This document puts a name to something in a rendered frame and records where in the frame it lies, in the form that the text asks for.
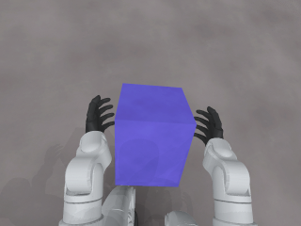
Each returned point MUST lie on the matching robot left forearm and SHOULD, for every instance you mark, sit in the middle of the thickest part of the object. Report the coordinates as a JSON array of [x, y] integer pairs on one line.
[[83, 190]]

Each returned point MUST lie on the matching carton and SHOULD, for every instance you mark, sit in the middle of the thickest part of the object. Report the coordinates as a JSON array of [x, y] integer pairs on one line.
[[154, 129]]

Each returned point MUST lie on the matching robot right thigh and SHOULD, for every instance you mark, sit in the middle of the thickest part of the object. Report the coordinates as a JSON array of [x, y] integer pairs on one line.
[[179, 218]]

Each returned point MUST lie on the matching robot left thigh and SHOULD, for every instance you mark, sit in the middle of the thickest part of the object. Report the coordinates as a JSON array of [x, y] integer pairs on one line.
[[116, 207]]

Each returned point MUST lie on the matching robot right forearm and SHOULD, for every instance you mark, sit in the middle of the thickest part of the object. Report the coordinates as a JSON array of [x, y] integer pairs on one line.
[[231, 185]]

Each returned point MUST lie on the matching robot thigh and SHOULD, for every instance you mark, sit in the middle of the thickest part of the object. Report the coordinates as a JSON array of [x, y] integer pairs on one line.
[[179, 218], [116, 207]]

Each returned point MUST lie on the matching robot right hand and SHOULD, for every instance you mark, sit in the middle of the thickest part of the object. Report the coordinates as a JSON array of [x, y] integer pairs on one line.
[[213, 124]]

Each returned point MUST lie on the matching robot left hand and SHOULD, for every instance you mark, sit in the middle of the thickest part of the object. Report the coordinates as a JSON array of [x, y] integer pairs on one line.
[[94, 119]]

